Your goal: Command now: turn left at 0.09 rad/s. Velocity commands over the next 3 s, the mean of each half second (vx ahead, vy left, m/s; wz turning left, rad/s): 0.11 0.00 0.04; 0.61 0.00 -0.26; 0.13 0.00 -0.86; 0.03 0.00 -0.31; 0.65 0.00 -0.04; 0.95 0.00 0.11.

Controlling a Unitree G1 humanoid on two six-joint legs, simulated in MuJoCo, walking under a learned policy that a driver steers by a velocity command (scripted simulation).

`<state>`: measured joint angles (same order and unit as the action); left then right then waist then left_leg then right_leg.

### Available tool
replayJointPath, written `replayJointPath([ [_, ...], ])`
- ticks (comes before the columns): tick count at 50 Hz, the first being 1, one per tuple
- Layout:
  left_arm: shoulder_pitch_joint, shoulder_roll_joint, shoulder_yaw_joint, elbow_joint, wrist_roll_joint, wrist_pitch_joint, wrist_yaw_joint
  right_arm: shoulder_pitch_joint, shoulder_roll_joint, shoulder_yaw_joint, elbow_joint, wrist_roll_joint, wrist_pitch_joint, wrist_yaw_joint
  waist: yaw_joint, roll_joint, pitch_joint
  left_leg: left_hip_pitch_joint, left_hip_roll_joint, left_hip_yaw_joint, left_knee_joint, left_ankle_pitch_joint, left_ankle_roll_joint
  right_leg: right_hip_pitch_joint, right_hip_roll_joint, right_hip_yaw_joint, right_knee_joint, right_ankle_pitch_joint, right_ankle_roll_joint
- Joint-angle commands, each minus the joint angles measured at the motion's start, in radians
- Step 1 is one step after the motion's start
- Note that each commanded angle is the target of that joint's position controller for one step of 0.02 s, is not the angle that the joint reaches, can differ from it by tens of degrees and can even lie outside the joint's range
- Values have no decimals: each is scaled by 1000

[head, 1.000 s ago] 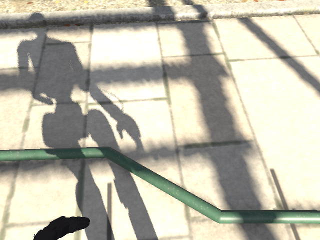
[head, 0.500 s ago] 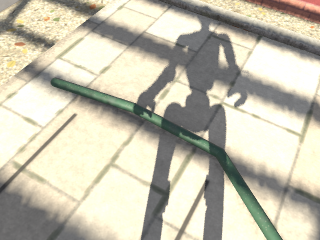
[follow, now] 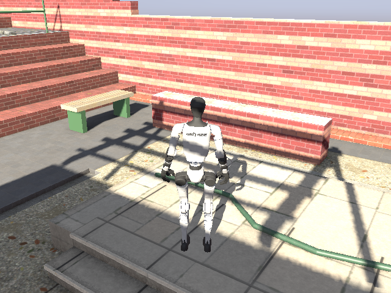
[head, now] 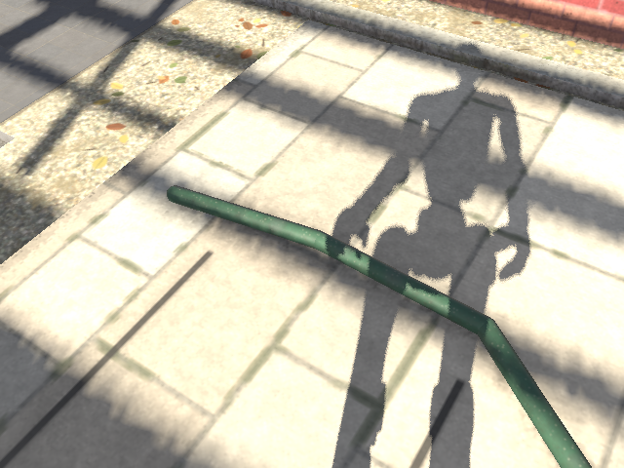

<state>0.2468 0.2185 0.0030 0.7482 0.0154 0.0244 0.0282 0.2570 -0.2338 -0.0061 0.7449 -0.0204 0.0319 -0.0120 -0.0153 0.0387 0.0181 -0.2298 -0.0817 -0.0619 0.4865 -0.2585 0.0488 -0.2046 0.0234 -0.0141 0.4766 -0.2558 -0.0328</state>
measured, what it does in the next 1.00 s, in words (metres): walks ahead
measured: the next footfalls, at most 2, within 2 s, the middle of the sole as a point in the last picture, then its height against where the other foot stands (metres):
right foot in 1.04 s outside the picture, level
left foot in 1.72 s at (320, 445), level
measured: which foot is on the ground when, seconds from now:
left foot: down 0.00-1.00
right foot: down 0.00-0.60, up 0.62-1.00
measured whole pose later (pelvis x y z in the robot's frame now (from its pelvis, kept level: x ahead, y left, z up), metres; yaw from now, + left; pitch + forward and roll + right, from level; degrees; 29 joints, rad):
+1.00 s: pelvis +0.23 +0.01 -0.02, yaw -10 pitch +2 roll +1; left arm 0.03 0.24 0.03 0.73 0.04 -0.04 -0.07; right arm 0.43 -0.20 -0.02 0.96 -0.02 -0.09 -0.03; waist -0.05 -0.04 0.06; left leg 0.15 -0.02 0.21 0.31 -0.45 0.00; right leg -0.63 0.02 -0.13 0.62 0.01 -0.10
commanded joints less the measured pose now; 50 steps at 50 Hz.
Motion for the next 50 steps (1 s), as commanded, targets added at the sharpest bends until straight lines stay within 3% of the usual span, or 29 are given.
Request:
replayJointPath([
  [1,-59,124,21,-66,0,-26,-1,-3,-101,-27,-35,-2,-11,0,-11,-175,-8,72,64,-66,-81,76,-1,-46,-174,176,-167,124,-59],
  [3,-24,131,23,-53,-9,-26,4,10,-114,-31,-15,-3,-18,5,3,-135,4,41,93,-93,-93,132,3,-23,-130,146,-160,52,-34],
  [6,-11,121,23,-36,-9,-25,5,17,-89,-26,19,-1,-25,-3,12,-60,11,3,97,-101,-123,121,-1,19,-128,139,-137,60,-41],
  [16,-7,105,21,36,-4,-34,2,27,-90,-29,116,3,-28,-14,11,-33,7,34,117,-113,-151,131,2,16,-113,130,-146,69,-44],
  [17,29,121,28,54,-2,-32,-1,57,-95,-32,134,2,-26,-13,16,-48,-38,36,86,-90,-127,-72,14,33,-95,130,-156,-164,-55],
  [18,44,158,42,57,2,-25,-6,55,-121,-43,131,-8,-21,-7,25,-78,-1,-39,53,-69,-77,-312,32,4,-97,172,-171,-425,-82],
  [19,77,184,52,63,4,-19,-12,11,-136,-49,110,-17,-19,4,46,-105,67,-166,47,-61,-19,-419,41,-10,-148,263,-225,-615,-125],
  [20,109,206,63,76,-2,-19,-14,-58,-104,-41,74,-15,-24,17,65,-174,113,-255,37,16,78,-315,29,17,-243,395,-319,-699,-181],
  [21,83,209,73,77,-5,-25,-14,-102,-81,-34,54,-15,-33,26,63,-209,155,-290,57,90,190,-123,12,5,-331,476,-391,-634,-217],
  [22,83,193,74,77,1,-37,-17,-121,-112,-44,48,-15,-43,31,65,-157,123,-311,88,65,270,-113,3,16,-353,492,-420,-525,-227],
  [24,21,191,79,66,-5,-61,-23,-69,-105,-45,59,-9,-63,47,17,-108,40,-263,106,62,264,-101,-2,47,-308,387,-402,-368,-202],
  [25,-9,189,81,65,-13,-70,-26,-49,-90,-43,65,-3,-71,52,-1,-124,27,-179,96,83,205,-100,2,5,-263,307,-395,-329,-178],
  [27,-43,198,87,66,-19,-75,-29,-12,-80,-44,77,1,-76,51,-23,-165,39,-13,63,141,75,-104,9,-105,-208,209,-365,-329,-158],
  [28,-55,199,90,68,-22,-72,-30,40,-70,-43,93,1,-78,45,-50,-150,61,96,56,177,-27,-33,13,-186,-199,180,-314,-362,-156],
  [29,-59,188,91,70,-18,-71,-31,110,-78,-47,120,-1,-83,35,-79,-94,67,229,32,199,-77,-17,14,-289,-171,151,-226,-395,-147],
  [30,-86,146,80,55,-4,-76,-32,233,-109,-58,159,-4,-95,23,-127,-5,34,414,84,114,-110,-95,29,-437,-124,98,-42,-366,-125],
  [31,-152,38,47,7,8,-83,-37,367,-190,-74,173,-26,-109,11,-187,223,-23,490,350,-265,-265,-431,69,-558,-20,-22,358,-282,-86],
  [32,-158,35,43,-35,-4,-92,-45,299,-231,-81,152,-33,-110,8,-126,202,38,420,502,-644,-402,-668,167,-758,23,48,524,-192,-90],
  [33,-175,98,55,-36,4,-94,-53,227,-208,-80,137,-25,-108,10,-83,49,83,367,495,-591,-377,-621,179,-792,-59,117,610,-80,-92],
  [34,-157,121,62,-24,7,-98,-67,169,-182,-74,118,-14,-117,17,-48,-2,53,342,433,-484,-353,-511,151,-758,-83,118,616,4,-79],
  [36,-108,128,66,1,18,-90,-82,137,-159,-65,108,-7,-134,18,-15,15,19,293,357,-312,-396,-378,110,-680,-95,95,618,60,-41],
  [39,-137,98,61,-1,11,-68,-91,196,-128,-56,144,-11,-152,15,-24,21,85,246,308,-111,-442,-140,77,-703,-70,103,645,145,-25],
  [41,-194,80,54,-19,17,-65,-88,205,-91,-43,158,-14,-157,16,-22,1,128,193,267,45,-430,202,59,-657,-54,49,581,193,-17],
  [43,-247,54,39,-48,19,-69,-93,170,-76,-35,156,-7,-158,12,-11,22,132,144,229,177,-382,506,37,-555,-52,-39,433,258,-10],
  [45,-323,33,25,-82,14,-68,-107,180,-94,-36,162,4,-155,-2,-29,42,127,141,231,238,-353,652,17,-448,-52,-116,264,314,-20],
  [47,-295,54,28,-86,18,-66,-110,191,-131,-44,173,8,-148,-19,-17,57,83,224,244,270,-253,869,-2,-353,-8,-160,161,316,-49],
  [49,-118,95,44,-44,27,-65,-99,165,-172,-59,167,8,-132,-41,55,82,-14,267,261,286,-4,1092,-23,-196,67,-182,138,258,-89],
  [50,31,128,60,-5,30,-71,-90,139,-186,-67,154,6,-120,-47,114,88,-92,246,278,273,192,1086,-24,-63,83,-144,116,244,-120],
])
Over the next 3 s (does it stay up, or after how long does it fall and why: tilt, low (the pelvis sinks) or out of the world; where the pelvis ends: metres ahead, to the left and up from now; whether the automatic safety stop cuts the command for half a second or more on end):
stays up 0.91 -0.42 -0.03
